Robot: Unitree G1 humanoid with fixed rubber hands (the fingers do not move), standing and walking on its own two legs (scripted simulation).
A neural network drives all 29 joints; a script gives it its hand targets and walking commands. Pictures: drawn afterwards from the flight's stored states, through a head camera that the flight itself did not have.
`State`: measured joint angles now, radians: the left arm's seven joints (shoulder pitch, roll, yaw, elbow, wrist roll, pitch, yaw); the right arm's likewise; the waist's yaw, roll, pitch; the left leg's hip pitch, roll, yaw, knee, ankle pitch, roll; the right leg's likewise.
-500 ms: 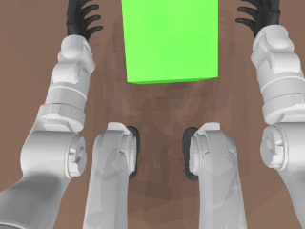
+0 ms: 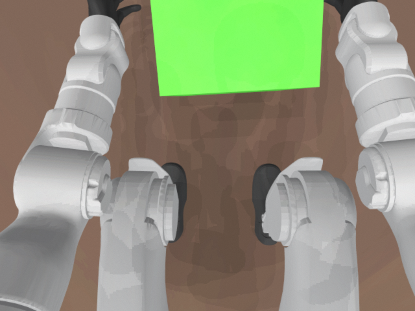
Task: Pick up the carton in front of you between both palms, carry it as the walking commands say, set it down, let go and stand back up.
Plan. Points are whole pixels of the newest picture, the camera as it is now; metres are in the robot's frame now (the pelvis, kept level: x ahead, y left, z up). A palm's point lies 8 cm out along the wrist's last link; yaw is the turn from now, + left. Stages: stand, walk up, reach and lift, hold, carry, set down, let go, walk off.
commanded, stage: reach and lift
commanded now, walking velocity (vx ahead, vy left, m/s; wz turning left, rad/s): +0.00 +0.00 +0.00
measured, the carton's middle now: (231, 32) +0.52 -0.02 -0.24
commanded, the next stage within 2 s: none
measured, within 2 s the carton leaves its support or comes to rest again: leaves its support in 0.56 s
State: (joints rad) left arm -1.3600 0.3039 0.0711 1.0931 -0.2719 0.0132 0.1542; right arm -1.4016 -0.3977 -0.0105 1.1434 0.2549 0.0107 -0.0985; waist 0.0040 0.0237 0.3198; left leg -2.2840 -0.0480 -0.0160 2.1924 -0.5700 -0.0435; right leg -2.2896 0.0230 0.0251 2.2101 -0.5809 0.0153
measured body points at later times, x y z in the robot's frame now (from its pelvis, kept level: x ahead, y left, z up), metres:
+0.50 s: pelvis -0.01 +0.00 +0.00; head +0.36 -0.02 +0.26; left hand +0.54 +0.13 -0.18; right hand +0.55 -0.17 -0.18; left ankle +0.11 +0.12 -0.33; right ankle +0.11 -0.12 -0.33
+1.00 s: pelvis -0.01 +0.00 +0.08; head +0.26 -0.02 +0.44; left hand +0.50 +0.13 +0.00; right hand +0.50 -0.17 +0.00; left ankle +0.11 +0.13 -0.33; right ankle +0.11 -0.12 -0.33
